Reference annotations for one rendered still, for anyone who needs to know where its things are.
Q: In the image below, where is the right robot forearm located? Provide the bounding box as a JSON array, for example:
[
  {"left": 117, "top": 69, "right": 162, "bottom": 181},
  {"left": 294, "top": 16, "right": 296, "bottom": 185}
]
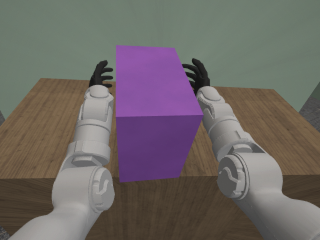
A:
[{"left": 196, "top": 86, "right": 283, "bottom": 182}]

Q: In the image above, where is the carton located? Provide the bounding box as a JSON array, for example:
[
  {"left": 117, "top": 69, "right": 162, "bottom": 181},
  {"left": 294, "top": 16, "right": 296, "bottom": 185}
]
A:
[{"left": 115, "top": 45, "right": 204, "bottom": 183}]

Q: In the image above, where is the pedestal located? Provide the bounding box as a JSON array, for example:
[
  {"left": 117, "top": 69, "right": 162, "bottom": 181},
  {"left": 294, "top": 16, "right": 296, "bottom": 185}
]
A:
[{"left": 0, "top": 78, "right": 320, "bottom": 240}]

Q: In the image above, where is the left robot hand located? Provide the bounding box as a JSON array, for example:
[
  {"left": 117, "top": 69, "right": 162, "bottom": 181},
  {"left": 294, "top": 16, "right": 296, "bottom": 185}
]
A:
[{"left": 88, "top": 60, "right": 113, "bottom": 94}]

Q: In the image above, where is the left robot upper arm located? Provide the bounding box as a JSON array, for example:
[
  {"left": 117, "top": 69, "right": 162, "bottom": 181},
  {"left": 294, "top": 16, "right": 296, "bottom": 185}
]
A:
[{"left": 8, "top": 165, "right": 115, "bottom": 240}]

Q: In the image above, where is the right robot upper arm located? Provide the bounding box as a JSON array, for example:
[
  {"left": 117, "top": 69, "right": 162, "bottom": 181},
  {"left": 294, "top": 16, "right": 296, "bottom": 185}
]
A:
[{"left": 217, "top": 152, "right": 320, "bottom": 240}]

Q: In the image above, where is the right robot hand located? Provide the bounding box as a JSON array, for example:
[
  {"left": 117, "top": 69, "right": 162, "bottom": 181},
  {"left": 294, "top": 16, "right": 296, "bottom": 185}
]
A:
[{"left": 182, "top": 58, "right": 210, "bottom": 96}]

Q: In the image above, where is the left robot forearm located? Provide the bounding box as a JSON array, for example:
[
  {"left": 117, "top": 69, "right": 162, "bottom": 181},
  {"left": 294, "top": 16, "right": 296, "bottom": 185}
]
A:
[{"left": 51, "top": 85, "right": 114, "bottom": 206}]

